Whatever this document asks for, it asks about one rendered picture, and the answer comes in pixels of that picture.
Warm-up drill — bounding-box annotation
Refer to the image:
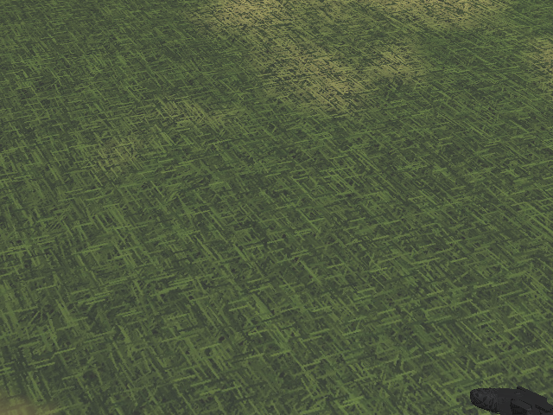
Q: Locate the robot right hand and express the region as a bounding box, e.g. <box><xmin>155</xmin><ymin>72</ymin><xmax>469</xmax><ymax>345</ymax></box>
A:
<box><xmin>470</xmin><ymin>386</ymin><xmax>553</xmax><ymax>415</ymax></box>

